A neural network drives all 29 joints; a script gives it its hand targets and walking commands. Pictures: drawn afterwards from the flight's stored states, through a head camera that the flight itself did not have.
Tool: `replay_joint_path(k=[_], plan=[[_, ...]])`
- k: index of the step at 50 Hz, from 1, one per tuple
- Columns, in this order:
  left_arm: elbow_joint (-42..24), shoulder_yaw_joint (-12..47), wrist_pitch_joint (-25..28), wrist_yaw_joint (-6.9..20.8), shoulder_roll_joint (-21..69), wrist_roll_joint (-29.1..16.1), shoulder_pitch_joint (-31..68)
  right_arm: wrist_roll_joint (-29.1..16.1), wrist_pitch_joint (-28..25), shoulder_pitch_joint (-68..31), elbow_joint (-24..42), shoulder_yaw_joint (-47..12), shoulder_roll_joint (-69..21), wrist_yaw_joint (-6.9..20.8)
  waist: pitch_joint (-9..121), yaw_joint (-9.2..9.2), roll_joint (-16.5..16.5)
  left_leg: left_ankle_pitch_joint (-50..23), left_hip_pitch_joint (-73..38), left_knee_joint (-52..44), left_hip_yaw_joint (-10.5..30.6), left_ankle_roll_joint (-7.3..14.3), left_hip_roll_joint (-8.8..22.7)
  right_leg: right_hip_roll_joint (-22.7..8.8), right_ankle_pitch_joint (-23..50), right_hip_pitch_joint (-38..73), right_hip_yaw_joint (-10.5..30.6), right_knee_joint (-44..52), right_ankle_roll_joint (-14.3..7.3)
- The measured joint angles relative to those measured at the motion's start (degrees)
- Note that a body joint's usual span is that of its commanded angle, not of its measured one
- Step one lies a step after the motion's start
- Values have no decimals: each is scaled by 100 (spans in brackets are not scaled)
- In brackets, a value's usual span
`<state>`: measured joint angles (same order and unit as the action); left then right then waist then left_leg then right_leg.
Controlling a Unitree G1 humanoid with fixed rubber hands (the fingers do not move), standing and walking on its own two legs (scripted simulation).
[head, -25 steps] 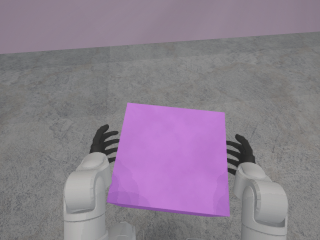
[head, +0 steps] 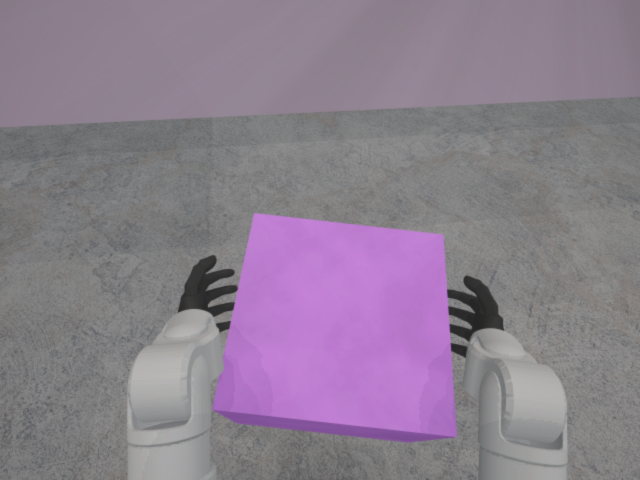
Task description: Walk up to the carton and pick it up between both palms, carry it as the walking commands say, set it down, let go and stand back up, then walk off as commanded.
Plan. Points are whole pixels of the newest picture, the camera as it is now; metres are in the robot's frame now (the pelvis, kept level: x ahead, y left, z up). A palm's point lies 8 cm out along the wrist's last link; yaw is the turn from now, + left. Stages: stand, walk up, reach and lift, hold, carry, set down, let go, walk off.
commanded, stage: carry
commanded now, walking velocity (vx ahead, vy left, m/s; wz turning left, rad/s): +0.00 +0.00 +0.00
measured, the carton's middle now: (335, 333) +0.30 +0.01 +0.00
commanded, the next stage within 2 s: hold in 0.72 s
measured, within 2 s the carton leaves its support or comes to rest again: neither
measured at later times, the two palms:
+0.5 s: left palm (207, 339) +0.24 +0.15 +0.08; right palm (496, 367) +0.23 -0.16 +0.08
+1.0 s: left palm (179, 360) +0.23 +0.19 +0.04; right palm (449, 350) +0.27 -0.13 +0.03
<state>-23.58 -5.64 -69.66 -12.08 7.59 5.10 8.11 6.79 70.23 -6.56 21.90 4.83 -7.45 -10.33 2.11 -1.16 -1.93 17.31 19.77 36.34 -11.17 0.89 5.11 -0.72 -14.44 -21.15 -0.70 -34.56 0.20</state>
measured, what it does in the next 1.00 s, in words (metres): stands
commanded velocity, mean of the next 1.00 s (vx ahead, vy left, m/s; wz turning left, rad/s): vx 0.00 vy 0.00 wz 0.00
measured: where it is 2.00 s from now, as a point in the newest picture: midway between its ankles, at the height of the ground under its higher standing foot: outside the picture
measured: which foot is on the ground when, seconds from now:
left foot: down 0.00-1.00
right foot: down 0.00-1.00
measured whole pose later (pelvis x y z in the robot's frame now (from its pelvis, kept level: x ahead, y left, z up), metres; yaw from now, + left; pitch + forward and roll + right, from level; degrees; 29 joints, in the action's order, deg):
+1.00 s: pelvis -0.01 -0.01 +0.00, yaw +1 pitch -2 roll +1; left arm 3.5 -11.9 -42.6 -5.5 7.5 10.5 7.7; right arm 11.3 44.0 -8.5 -6.5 7.5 -7.6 -3.1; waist 1.2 -6.1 -0.3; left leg 14.2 16.2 32.8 -9.7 1.0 3.9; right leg -0.7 -13.3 -18.3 -0.7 -33.7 -0.2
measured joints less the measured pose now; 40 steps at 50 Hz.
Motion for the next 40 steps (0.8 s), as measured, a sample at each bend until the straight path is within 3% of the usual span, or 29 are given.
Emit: replay_joint_path(k=[7, 20, 37, 38, 40], plan=[[333, -47, 234, 35, 0, 3, 1, 28, -120, -1, -225, 9, 1, -5, 19, 170, 23, -168, -47, -102, -4, 0, -4, 3, 110, 0, -1, 1, 0], [835, -159, 546, 118, -1, 60, 0, 66, -432, -13, -760, 9, 2, 16, 102, 90, 151, -284, -73, -187, -8, 0, -5, 8, 187, 0, -1, 31, 0], [890, -180, 763, 154, 0, 61, 1, 55, -654, -23, -838, 9, 2, 11, 90, 81, 25, -255, -56, -188, -7, 0, -6, 7, 186, 1, -1, 69, 0], [1141, -203, 953, 318, 2, 226, 70, 221, -846, -71, -1061, 66, 3, 185, 13, 77, 30, -241, -117, -194, 24, 2, -29, 8, 168, 72, 0, 74, -1], [2334, -393, 1644, 531, 1, 462, 345, 488, -1546, -290, -2203, 267, 20, 402, -35, 51, 26, -275, -216, -233, 127, 9, -100, 6, 154, 192, -1, 85, -13]])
